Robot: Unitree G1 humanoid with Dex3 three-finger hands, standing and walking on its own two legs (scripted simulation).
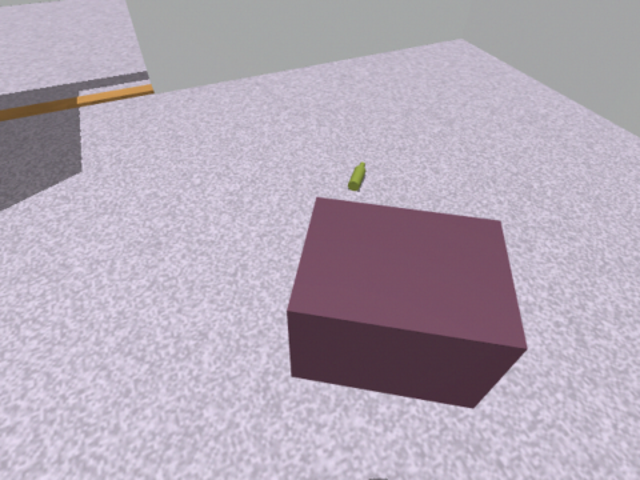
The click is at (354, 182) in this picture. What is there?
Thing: lying bottle
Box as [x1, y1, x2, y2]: [348, 162, 365, 190]
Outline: 363,162 361,162 359,165 355,167 348,183 348,187 352,190 356,190 358,188 364,174 365,169 363,167
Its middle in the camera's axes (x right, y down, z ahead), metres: +0.20 -0.35 +1.96
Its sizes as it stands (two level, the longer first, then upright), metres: 0.192 0.058 0.058
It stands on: the floor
